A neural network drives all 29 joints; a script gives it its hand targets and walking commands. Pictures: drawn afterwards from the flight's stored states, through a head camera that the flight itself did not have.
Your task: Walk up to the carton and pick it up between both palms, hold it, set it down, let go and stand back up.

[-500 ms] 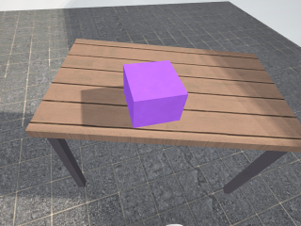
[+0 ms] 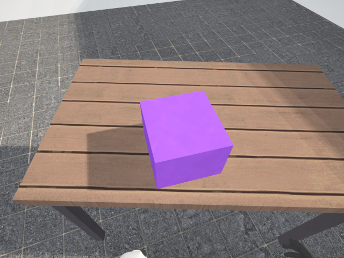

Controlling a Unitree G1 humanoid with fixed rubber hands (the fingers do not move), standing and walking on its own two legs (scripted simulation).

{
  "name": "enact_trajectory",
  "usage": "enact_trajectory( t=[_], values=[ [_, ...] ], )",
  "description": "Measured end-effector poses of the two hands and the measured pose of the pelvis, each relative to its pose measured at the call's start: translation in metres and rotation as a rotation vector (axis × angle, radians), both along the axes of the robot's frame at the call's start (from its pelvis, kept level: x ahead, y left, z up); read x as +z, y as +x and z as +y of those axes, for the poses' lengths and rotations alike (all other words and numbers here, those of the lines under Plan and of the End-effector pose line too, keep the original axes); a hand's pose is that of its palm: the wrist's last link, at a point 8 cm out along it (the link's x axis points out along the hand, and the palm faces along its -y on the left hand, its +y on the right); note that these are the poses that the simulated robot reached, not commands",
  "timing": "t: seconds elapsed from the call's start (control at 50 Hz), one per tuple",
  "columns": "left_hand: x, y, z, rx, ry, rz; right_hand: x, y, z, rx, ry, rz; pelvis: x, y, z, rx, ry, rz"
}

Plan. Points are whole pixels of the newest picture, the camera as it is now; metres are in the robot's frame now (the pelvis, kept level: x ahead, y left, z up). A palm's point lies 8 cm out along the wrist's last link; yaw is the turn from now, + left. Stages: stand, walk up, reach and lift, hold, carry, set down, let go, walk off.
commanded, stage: walk up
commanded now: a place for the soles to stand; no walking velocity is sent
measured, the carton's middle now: (181, 138) +0.42 -0.01 +0.00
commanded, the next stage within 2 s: none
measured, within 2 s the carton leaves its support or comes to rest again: neither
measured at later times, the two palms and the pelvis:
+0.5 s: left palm (41, 255) +0.14 +0.31 -0.09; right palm out of the picture +0.14 -0.32 -0.08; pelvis +0.03 +0.00 +0.01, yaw -2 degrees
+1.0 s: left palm out of the picture +0.12 +0.31 -0.10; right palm out of the picture +0.09 -0.33 -0.09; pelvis +0.00 +0.00 +0.01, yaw -1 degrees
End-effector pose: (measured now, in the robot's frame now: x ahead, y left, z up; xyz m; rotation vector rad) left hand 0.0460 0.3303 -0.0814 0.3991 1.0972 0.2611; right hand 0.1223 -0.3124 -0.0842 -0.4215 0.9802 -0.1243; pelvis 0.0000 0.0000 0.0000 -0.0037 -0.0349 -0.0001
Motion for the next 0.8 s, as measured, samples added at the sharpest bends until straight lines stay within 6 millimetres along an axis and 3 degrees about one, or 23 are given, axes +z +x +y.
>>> enact_trajectory(
  t=[0.08,0.22,0.48,0.64,0.8],
  values=[
    [-0.022,0.023,0.002,0.005,-0.03,0.038,-0.004,0.008,0.012,-0.029,-0.011,0.001,-0.006,0.012,0.008,-0.008,0.003,-0.001],
    [-0.03,0.05,-0.009,-0.036,-0.048,0.049,-0.006,0.016,0.007,-0.066,-0.016,0.023,-0.006,0.024,0.005,-0.022,-0.015,0.009],
    [-0.01,0.096,-0.022,-0.063,-0.062,0.012,0.0,0.014,-0.002,-0.128,0.008,0.066,0.012,0.032,-0.001,-0.034,0.004,0.003],
    [0.001,0.105,-0.035,-0.065,-0.075,0.005,0.003,0.007,-0.007,-0.152,0.027,0.083,0.022,0.031,-0.006,-0.038,0.005,-0.01],
    [0.001,0.096,-0.042,-0.049,-0.092,0.032,0.001,-0.008,-0.007,-0.159,0.032,0.123,0.027,0.028,-0.008,-0.037,0.002,-0.009]
  ],
)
